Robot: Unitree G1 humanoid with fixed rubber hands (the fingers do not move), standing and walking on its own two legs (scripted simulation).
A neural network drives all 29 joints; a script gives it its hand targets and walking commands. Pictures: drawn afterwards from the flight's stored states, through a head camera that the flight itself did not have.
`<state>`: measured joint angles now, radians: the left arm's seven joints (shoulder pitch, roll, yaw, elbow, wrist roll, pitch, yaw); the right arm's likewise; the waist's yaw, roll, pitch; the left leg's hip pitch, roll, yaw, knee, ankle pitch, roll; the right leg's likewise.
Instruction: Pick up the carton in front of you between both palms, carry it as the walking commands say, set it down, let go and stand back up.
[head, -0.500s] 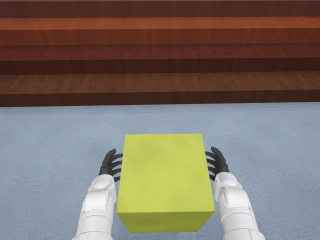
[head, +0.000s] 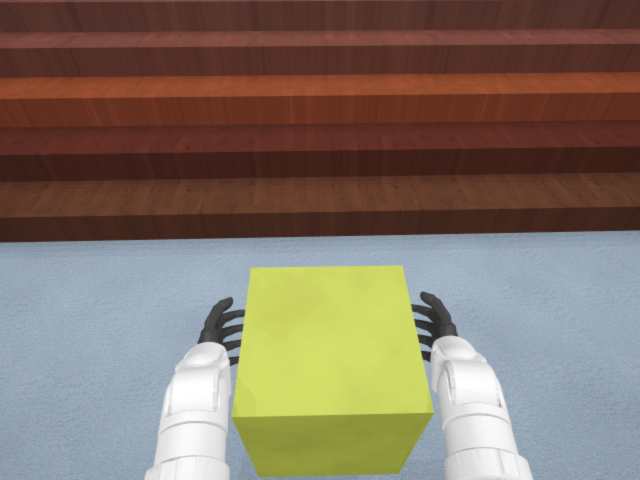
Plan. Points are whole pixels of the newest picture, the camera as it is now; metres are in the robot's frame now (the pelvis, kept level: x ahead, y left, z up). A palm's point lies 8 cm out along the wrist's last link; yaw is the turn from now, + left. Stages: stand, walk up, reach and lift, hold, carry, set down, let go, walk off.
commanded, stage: reach and lift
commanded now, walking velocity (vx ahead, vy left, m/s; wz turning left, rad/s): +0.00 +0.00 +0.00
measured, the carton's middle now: (327, 375) +0.30 +0.00 -0.05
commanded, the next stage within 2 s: hold in 0.66 s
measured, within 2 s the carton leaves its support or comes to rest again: neither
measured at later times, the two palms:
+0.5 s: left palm (213, 344) +0.31 +0.15 +0.04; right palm (444, 338) +0.31 -0.15 +0.04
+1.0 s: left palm (209, 343) +0.30 +0.15 +0.05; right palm (450, 337) +0.30 -0.15 +0.06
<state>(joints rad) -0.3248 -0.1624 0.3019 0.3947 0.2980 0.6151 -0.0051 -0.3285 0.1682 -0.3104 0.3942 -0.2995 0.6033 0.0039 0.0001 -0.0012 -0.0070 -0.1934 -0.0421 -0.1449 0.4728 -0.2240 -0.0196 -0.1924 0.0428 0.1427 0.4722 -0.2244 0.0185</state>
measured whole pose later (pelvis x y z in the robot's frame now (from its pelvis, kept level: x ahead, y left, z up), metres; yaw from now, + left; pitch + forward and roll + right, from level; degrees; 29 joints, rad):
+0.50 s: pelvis +0.02 +0.00 +0.01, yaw +0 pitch -4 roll +0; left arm -0.25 -0.15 0.22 0.30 0.28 0.68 0.00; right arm -0.26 0.15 -0.23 0.30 -0.28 0.67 0.00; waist 0.00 0.00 -0.02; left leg -0.10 -0.03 -0.14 0.38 -0.21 -0.01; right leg -0.10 0.03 0.14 0.38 -0.21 0.02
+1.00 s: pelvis +0.01 +0.00 +0.01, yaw +0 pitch -7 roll +0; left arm -0.28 -0.16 0.23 0.25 0.28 0.77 0.00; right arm -0.28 0.16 -0.24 0.25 -0.28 0.76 0.01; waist 0.00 0.00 0.01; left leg -0.05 -0.03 -0.14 0.36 -0.19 -0.02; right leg -0.05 0.03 0.14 0.36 -0.19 0.01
